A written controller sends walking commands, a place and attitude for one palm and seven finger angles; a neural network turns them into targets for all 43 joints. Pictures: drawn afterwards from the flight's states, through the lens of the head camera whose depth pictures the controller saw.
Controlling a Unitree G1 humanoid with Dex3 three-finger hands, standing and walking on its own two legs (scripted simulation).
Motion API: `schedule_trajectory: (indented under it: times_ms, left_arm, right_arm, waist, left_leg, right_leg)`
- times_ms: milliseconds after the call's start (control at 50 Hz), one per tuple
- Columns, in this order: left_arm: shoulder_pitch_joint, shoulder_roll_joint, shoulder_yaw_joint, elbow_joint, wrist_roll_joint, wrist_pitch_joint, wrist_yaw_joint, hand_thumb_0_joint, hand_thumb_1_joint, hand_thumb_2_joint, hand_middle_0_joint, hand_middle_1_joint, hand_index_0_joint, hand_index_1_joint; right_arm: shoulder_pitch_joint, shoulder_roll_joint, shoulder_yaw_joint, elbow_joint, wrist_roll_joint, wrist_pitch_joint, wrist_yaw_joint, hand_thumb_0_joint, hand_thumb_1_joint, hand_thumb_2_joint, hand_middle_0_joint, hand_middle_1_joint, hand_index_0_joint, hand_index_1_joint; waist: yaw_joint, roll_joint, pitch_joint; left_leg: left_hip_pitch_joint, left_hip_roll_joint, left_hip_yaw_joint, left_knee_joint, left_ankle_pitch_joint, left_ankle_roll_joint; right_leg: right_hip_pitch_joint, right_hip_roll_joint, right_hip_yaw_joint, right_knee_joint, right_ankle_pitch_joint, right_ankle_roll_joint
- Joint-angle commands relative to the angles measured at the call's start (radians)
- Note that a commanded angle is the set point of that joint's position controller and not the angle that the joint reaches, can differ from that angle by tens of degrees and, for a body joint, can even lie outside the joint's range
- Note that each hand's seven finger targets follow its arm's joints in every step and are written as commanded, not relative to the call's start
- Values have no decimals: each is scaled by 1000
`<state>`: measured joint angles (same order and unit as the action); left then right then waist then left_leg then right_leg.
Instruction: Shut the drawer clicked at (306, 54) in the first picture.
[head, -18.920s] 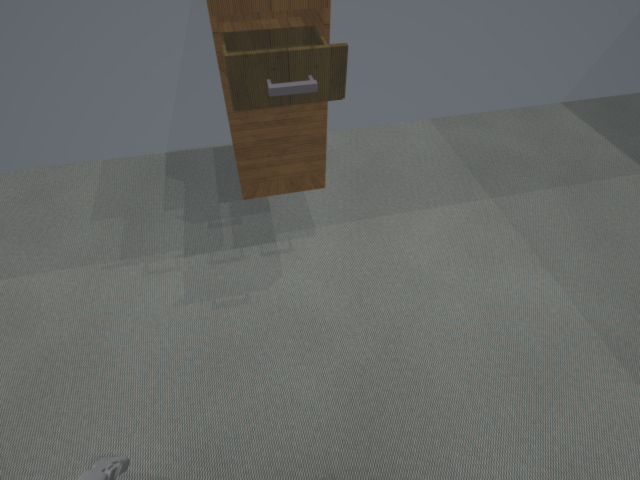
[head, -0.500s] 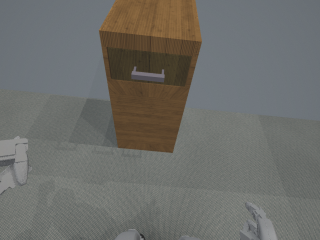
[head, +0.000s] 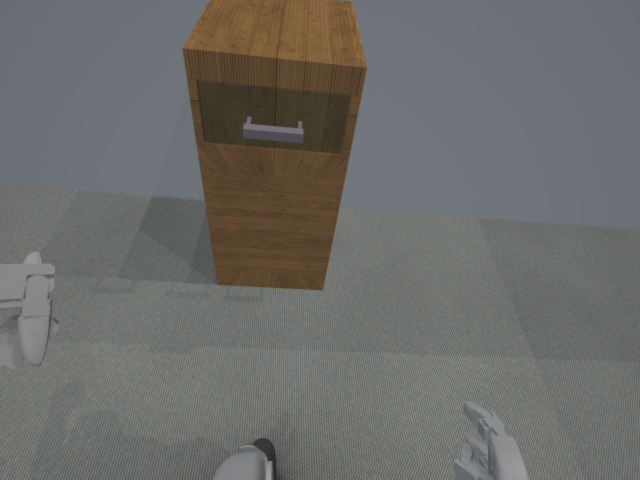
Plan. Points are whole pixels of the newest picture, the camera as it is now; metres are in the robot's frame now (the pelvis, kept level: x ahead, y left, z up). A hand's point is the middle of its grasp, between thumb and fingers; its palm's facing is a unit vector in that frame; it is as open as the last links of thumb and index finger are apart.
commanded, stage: stop stepping back and stand still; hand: left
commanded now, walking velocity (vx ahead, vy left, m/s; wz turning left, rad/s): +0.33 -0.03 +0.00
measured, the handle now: (274, 128) +0.87 +0.11 -0.04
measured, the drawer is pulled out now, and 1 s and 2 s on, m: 0.00 0.00 0.00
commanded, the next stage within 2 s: let the arm hang, fingers relaxed in 0.88 s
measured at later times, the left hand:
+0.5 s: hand out of the picture +0.13 +0.28 +0.22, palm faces +0.30 -0.81 -0.51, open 3.2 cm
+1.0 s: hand out of the picture +0.15 +0.31 +0.18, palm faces +0.39 -0.78 -0.49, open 3.2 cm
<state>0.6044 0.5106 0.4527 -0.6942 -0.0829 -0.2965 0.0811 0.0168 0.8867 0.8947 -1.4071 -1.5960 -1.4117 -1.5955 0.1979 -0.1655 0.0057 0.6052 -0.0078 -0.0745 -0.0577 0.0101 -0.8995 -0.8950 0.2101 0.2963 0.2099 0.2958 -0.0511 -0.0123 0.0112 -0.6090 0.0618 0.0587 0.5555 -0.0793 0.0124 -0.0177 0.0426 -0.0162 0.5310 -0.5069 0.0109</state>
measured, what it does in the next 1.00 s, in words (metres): steps on the spot: left foot, then right foot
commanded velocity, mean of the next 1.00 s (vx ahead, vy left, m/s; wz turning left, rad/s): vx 0.09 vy -0.08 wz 0.00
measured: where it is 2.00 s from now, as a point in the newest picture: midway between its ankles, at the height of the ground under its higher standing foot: outside the picture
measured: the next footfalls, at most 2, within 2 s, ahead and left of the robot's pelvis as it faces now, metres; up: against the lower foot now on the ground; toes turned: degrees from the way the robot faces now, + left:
left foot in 0.10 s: +0.15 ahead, +0.10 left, +0.00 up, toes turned -3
right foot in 0.40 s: +0.01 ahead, -0.04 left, +0.00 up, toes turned +1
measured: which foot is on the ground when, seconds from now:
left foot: up 0.00-0.08, down 0.10-0.38, up 0.40-0.58, down 0.60-1.00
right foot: down 0.00-0.16, up 0.18-0.38, down 0.40-1.00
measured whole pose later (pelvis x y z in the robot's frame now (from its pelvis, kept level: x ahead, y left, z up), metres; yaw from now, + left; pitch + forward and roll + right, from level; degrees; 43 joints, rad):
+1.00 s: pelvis -0.04 +0.06 +0.02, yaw -1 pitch +0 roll +0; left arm 0.59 0.39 0.39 -0.48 -0.03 -0.19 0.14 0.01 0.89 0.90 -1.41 -1.60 -1.41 -1.60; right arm 0.23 -0.20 0.01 0.69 -0.01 -0.10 -0.04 0.01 -0.90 -0.90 0.21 0.30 0.21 0.30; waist 0.01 0.02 -0.01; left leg -0.41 0.03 0.06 0.74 -0.29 0.00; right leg -0.26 -0.02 -0.09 0.57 -0.30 -0.03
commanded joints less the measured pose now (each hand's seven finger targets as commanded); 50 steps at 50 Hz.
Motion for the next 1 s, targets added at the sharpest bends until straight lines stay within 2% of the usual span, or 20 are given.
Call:
schedule_trajectory:
  times_ms: [0,80,140,160,220,300,340,360,380,540,560,600,620,740,780,820,840,940,960,980]
  left_arm:
    - [-14,113,133,-52,-7,13,48,0,900,900,-1400,-1600,-1400,-1600]
    - [-292,17,-23,75,37,40,56,0,900,900,-1400,-1600,-1400,-1600]
    - [-365,48,-11,-52,49,0,73,0,900,900,-1400,-1600,-1400,-1600]
    - [-334,101,26,-161,47,-24,71,0,900,900,-1400,-1600,-1400,-1600]
    - [-19,90,63,-365,30,-32,61,0,900,900,-1400,-1600,-1400,-1600]
    - [304,84,119,-318,8,16,62,0,900,900,-1400,-1600,-1400,-1600]
    - [286,68,134,-204,14,52,71,0,900,900,-1400,-1600,-1400,-1600]
    - [225,70,135,-167,12,68,76,0,900,900,-1400,-1600,-1400,-1600]
    - [99,66,118,-152,-6,71,82,0,900,900,-1400,-1600,-1400,-1600]
    - [-241,-49,-106,51,54,84,73,0,900,900,-1400,-1600,-1400,-1600]
    - [-296,-66,-144,-17,53,76,71,0,900,900,-1400,-1600,-1400,-1600]
    - [-340,-28,-118,-170,67,42,76,0,900,900,-1400,-1600,-1400,-1600]
    - [-337,26,-69,-234,78,26,78,0,900,900,-1400,-1600,-1400,-1600]
    - [99,77,97,-266,44,34,93,0,900,900,-1400,-1600,-1400,-1600]
    - [149,54,94,-146,35,55,90,0,900,900,-1400,-1600,-1400,-1600]
    - [77,53,89,-44,26,82,88,0,900,900,-1400,-1600,-1400,-1600]
    - [-8,54,79,-24,13,86,91,0,900,900,-1400,-1600,-1400,-1600]
    - [-21,-5,7,37,36,73,87,0,900,900,-1400,-1600,-1400,-1600]
    - [-195,-185,-350,770,126,208,-45,0,900,900,-1400,-1600,-1400,-1600]
    - [-149,-213,-327,782,116,290,-73,0,900,900,-1360,-1557,-1360,-1557]
  right_arm:
    - [-113,-127,-61,-121,7,-16,-29,0,-900,-900,200,300,200,300]
    - [-82,-173,-41,-94,11,-75,-47,0,-900,-900,200,300,200,300]
    - [-51,-183,-42,-111,4,-146,-49,0,-900,-900,200,300,200,300]
    - [-63,-173,-41,-106,-7,-160,-39,0,-900,-900,200,300,200,300]
    - [-55,-163,-61,-150,-8,-171,13,0,-900,-900,200,300,200,300]
    - [-76,-149,-46,-186,-18,-120,38,0,-900,-900,200,300,200,300]
    - [-87,-125,-45,-173,-20,-61,19,0,-900,-900,200,300,200,300]
    - [-64,-114,-54,-156,-5,-35,8,0,-900,-900,200,300,200,300]
    - [-59,-130,-55,-147,-2,-23,-12,0,-900,-900,200,300,200,300]
    - [-73,-153,-36,-85,-5,-71,-58,0,-900,-900,200,300,200,300]
    - [-80,-166,-33,-97,-3,-89,-64,0,-900,-900,200,300,200,300]
    - [-63,-183,-24,-122,-3,-109,-49,0,-900,-900,200,300,200,300]
    - [-69,-170,-29,-126,-12,-115,-38,0,-900,-900,200,300,200,300]
    - [-66,-132,-42,-148,-7,-109,18,0,-900,-900,200,300,200,300]
    - [-62,-126,-44,-168,-3,-74,15,0,-900,-900,200,300,200,300]
    - [-61,-120,-57,-164,8,-36,4,0,-900,-900,200,300,200,300]
    - [-66,-134,-54,-149,9,-41,-6,0,-900,-900,200,300,200,300]
    - [-62,-134,-41,-107,11,-62,-21,0,-900,-900,200,300,200,300]
    - [-14,-194,-70,149,-8,-106,86,0,-900,-900,200,300,200,300]
    - [33,-197,-67,108,2,-21,84,0,-900,-900,200,300,200,300]
  waist:
    - [21,-171,118]
    - [-10,45,260]
    - [9,382,72]
    - [23,344,-21]
    - [66,262,-291]
    - [71,361,-231]
    - [72,138,-118]
    - [56,-170,-73]
    - [36,-231,25]
    - [8,-39,81]
    - [3,46,93]
    - [12,358,90]
    - [25,298,82]
    - [69,330,-87]
    - [60,172,-81]
    - [44,-236,-6]
    - [39,-241,53]
    - [31,-156,-49]
    - [-49,-39,-58]
    - [-11,84,-49]
  left_leg:
    - [326,-2,-115,530,-189,-44]
    - [321,8,-87,-5,-207,-10]
    - [370,189,-603,-398,-419,76]
    - [373,208,-644,-433,-505,47]
    - [408,158,-378,-419,-546,-2]
    - [144,94,-170,-358,-495,-19]
    - [-49,1,-63,-57,-502,-48]
    - [-40,-67,5,338,-419,-50]
    - [-149,-59,-58,560,-347,-45]
    - [393,-13,47,53,-301,17]
    - [399,22,-34,-63,-340,34]
    - [396,275,-529,-351,-503,154]
    - [348,309,-554,-407,-479,180]
    - [150,175,-182,-309,-497,57]
    - [48,116,-106,-180,-535,13]
    - [-13,-40,-3,322,-444,-28]
    - [-16,-31,-38,463,-375,-26]
    - [298,-18,7,100,-213,-6]
    - [332,48,-45,53,-14,0]
    - [362,89,-190,-5,269,35]
  right_leg:
    - [-739,-339,202,-393,-281,-224]
    - [-570,-147,-56,-88,-30,-61]
    - [-451,0,7,323,-9,-13]
    - [-409,-18,70,410,-42,-20]
    - [-223,15,-2,372,-13,-34]
    - [9,41,-114,99,-30,-60]
    - [58,-44,-3,-153,-59,-105]
    - [-140,-276,269,-340,-176,-178]
    - [-256,-431,451,-439,-205,-254]
    - [-512,-220,-6,-159,-201,-128]
    - [-503,-183,-32,-43,-132,-99]
    - [-570,-34,-62,330,-56,-13]
    - [-540,-38,-9,458,-16,-11]
    - [-114,-32,-66,159,52,-37]
    - [7,-22,-61,-8,45,-54]
    - [-185,-280,395,-337,-207,-175]
    - [-271,-383,469,-400,-90,-210]
    - [-273,-245,111,-181,238,-141]
    - [-372,-258,-85,91,484,-85]
    - [-445,-142,-60,216,394,-19]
